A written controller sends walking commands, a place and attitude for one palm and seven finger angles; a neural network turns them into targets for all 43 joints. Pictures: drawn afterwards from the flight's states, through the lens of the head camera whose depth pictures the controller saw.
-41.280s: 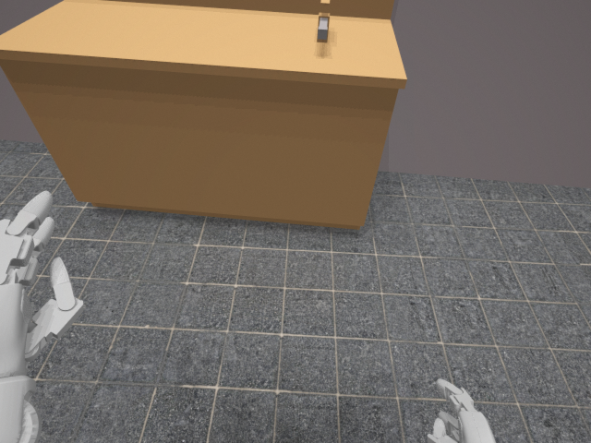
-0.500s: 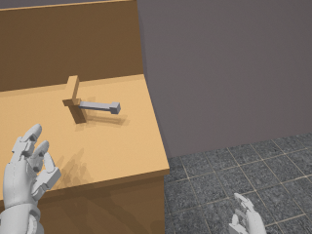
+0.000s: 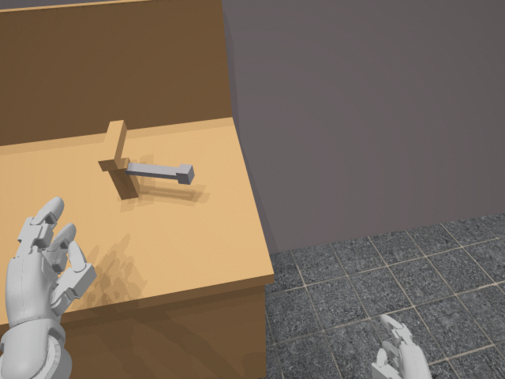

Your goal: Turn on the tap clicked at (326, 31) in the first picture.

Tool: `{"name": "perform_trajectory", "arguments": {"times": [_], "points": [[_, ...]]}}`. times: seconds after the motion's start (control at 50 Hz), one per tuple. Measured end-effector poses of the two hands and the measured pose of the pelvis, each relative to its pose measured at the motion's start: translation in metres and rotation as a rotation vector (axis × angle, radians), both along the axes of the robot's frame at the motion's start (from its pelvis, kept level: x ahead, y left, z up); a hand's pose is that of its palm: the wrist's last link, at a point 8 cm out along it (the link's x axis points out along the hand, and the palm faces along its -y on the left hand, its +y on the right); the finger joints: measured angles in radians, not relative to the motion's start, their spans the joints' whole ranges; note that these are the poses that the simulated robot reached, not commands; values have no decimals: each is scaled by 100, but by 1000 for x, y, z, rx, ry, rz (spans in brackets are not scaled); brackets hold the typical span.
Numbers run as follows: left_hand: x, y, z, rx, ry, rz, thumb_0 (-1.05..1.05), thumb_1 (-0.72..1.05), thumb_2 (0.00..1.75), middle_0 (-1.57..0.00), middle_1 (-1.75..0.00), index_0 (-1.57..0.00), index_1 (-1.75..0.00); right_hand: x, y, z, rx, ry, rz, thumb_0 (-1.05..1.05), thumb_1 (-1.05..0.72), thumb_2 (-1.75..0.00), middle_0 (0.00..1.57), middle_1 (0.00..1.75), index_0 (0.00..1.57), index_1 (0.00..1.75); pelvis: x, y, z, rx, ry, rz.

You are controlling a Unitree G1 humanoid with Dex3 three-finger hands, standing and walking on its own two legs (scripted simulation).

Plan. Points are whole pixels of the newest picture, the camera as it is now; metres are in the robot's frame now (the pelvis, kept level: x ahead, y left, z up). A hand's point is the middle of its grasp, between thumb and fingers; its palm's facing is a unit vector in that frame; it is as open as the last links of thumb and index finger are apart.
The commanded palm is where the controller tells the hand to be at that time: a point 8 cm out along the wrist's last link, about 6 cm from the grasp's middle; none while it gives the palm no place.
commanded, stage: reach beside the lever's end, fingers flat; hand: left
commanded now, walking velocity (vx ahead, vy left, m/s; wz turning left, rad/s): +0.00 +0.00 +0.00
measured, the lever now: (185, 174) +0.45 +0.20 +0.09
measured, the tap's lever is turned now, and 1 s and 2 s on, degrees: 69 69 69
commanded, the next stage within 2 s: none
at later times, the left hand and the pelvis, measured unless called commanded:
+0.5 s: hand (89, 253) +0.23 +0.27 +0.13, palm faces +0.52 -0.85 -0.10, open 7.5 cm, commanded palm +0.19 +0.31 +0.13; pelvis +0.00 +0.01 +0.00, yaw -1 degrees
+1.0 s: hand (87, 239) +0.26 +0.29 +0.12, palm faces +0.54 -0.83 -0.10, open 7.6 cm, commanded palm +0.22 +0.34 +0.12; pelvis +0.00 +0.01 +0.00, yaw -1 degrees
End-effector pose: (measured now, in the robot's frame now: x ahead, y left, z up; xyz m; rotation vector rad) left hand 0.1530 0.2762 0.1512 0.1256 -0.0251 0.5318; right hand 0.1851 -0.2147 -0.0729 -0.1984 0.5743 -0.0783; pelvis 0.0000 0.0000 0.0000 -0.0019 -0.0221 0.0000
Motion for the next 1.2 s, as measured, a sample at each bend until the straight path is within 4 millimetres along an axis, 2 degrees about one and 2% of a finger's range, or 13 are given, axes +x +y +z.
{"name": "perform_trajectory", "arguments": {"times": [0.18, 0.46, 0.66, 0.94, 1.2], "points": [[18, 8, -4, -7, 5, -16, 2, 90, 90, -20, -30, -21, -30, -4, -1, 0, -5, 14, -19, 2, -90, -90, 20, 30, 20, 30, 2, 4, 2, 1, 8, -10], [28, 20, -13, -13, 4, 8, 2, 90, 90, -20, -29, -20, -29, -8, 0, -3, -20, 53, -39, 2, -90, -90, 20, 30, 20, 30, 2, 10, 2, 0, 15, -14], [45, 37, -17, -19, 13, 27, 2, 90, 90, -19, -26, -19, -27, -10, 2, -6, -20, 75, -52, 1, -90, -90, 20, 30, 20, 30, 1, 12, 3, -2, 22, -15], [57, 46, -26, -25, 11, 37, 2, 90, 90, -18, -23, -18, -23, -19, -7, -10, -33, 106, -79, 1, -90, -90, 20, 30, 20, 30, 1, 13, 2, -1, 35, -19], [86, 69, -32, -34, 27, 51, 2, 90, 90, -17, -20, -17, -20, -31, -16, -15, -47, 147, -111, 1, -90, -90, 20, 30, 20, 30, -1, 11, 1, -3, 58, -22]]}}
